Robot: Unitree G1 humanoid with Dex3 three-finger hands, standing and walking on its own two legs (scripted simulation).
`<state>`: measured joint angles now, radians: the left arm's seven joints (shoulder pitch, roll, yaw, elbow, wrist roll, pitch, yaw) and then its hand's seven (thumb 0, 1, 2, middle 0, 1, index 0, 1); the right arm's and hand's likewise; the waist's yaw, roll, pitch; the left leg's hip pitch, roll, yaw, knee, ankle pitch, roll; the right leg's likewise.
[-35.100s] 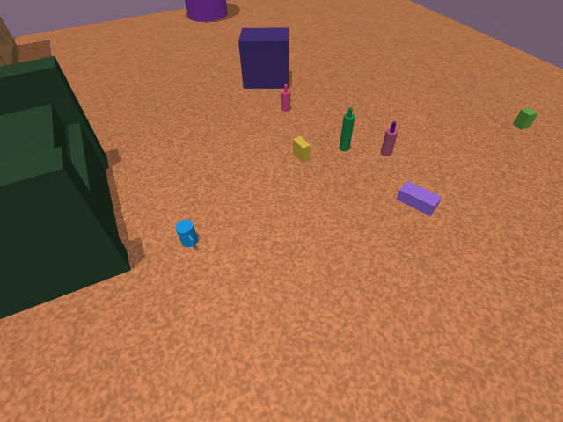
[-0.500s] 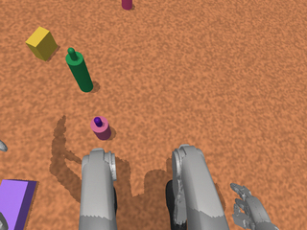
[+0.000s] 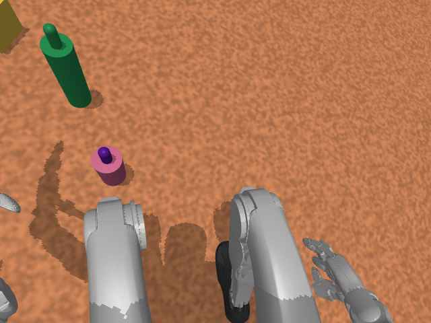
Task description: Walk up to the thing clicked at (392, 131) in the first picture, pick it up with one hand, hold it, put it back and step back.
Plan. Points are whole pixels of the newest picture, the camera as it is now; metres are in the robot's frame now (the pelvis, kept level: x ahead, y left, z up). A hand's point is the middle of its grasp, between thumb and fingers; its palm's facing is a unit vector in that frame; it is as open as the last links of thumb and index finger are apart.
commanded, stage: approach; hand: left
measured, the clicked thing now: (109, 164) +0.43 +0.19 -0.24
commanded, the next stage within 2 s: close in in 0.14 s
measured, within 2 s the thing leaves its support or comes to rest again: leaves its support in 2.00 s
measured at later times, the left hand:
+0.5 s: hand (85, 165) +0.42 +0.24 -0.21, palm faces -0.06 -1.00 +0.07, open 17.4 cm
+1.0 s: hand (108, 166) +0.42 +0.19 -0.23, palm faces -0.08 -1.00 +0.03, open 15.7 cm
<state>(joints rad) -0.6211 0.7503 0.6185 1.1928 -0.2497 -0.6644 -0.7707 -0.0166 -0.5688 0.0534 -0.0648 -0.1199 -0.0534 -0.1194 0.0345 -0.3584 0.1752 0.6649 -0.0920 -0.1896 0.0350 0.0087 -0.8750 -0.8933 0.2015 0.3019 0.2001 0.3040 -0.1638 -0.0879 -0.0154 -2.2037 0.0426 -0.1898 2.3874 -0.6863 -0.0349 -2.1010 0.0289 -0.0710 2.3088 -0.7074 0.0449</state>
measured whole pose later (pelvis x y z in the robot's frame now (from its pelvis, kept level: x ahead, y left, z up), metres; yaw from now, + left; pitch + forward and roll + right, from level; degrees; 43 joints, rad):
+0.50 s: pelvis -0.01 +0.01 -0.06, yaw -6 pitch +15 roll -14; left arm -0.61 0.75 0.52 1.39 -0.19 -0.99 -0.49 -0.02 -0.52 0.02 -0.06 -0.09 -0.06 -0.08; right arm -0.14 -0.37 0.43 0.61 -0.28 -0.10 0.10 0.01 -0.90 -0.90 0.20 0.30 0.20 0.30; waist -0.25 -0.23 0.22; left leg -2.22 0.02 -0.35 2.64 -0.71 -0.05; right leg -2.07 0.08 -0.17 2.45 -0.68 0.07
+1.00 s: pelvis -0.02 +0.02 -0.06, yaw -8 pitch +11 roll -18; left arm -0.62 0.76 0.36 1.46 -0.09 -1.12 -0.20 -0.01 -0.24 0.14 -0.13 -0.14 -0.13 -0.13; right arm -0.17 -0.38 0.51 0.57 -0.36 -0.04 0.15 0.00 -0.89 -0.89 0.20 0.30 0.20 0.30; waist -0.27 -0.27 0.28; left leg -2.21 0.01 -0.41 2.67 -0.70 -0.02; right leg -2.02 0.10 -0.22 2.42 -0.66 0.08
